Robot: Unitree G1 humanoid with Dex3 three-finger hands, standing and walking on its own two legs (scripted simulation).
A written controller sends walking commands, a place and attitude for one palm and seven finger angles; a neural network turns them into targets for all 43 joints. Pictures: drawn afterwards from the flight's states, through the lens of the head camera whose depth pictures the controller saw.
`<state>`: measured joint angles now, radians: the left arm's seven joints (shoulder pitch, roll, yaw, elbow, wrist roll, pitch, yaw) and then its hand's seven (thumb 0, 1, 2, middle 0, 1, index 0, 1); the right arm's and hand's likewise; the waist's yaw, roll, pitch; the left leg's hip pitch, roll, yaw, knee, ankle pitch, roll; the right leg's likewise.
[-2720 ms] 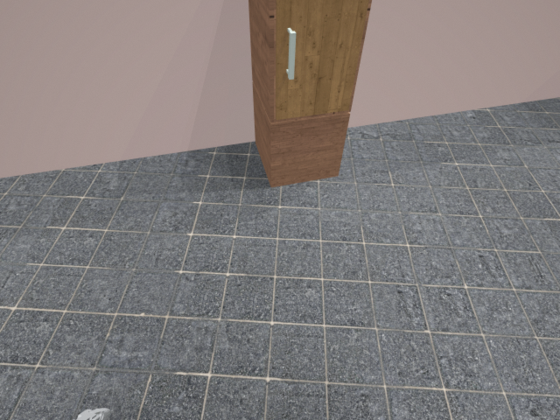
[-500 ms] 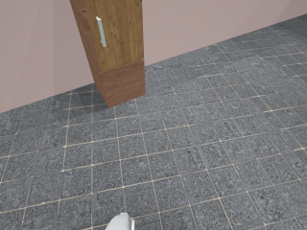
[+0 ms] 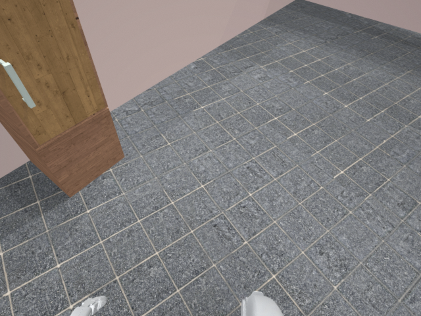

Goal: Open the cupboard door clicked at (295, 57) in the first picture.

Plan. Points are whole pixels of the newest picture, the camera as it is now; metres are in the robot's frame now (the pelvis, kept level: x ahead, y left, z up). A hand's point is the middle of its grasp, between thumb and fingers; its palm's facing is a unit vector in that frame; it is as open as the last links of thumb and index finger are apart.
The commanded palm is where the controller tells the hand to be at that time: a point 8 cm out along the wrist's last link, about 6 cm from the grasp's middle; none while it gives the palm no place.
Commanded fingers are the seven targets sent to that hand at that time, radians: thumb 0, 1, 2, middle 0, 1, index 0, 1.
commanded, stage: walk to a spot facing it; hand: left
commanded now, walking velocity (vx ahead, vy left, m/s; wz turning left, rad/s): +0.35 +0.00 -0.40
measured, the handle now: (17, 84) +0.81 +0.68 -0.06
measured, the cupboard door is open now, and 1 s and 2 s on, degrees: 0 0 0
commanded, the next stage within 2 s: turn to face it in 0.96 s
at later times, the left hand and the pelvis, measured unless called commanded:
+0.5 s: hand (150, 252) +0.29 +0.15 -0.17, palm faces -0.09 -0.97 -0.22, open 7.2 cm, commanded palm none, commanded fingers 0.00 0.90 0.90 -0.20 -0.30 -0.20 -0.30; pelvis +0.21 -0.04 +0.00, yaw -8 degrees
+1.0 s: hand (173, 179) +0.52 +0.12 -0.18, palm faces -0.31 -0.94 -0.15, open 7.3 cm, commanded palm none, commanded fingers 0.00 0.90 0.90 -0.20 -0.30 -0.20 -0.30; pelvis +0.41 -0.04 +0.00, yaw -21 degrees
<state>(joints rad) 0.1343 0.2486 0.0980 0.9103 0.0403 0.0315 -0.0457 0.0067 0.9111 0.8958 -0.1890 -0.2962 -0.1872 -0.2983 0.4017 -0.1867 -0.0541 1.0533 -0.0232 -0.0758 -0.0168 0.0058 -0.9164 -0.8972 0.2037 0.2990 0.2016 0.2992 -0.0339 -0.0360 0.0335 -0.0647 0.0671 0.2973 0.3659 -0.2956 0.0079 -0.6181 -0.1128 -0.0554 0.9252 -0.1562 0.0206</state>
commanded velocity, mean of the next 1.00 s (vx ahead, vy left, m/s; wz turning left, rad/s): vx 0.33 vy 0.00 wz -0.35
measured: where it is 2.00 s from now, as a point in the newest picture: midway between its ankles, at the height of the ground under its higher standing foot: (234, 239)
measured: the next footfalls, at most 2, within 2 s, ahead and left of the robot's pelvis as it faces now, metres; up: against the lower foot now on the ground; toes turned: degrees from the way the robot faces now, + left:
right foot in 0.16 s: +0.21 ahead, -0.14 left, +0.00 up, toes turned -13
left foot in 0.60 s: +0.39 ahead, +0.07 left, +0.00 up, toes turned +0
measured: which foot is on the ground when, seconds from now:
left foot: down 0.00-0.16, up 0.18-0.58, down 0.60-1.00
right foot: up 0.00-0.14, down 0.16-0.60, up 0.62-1.00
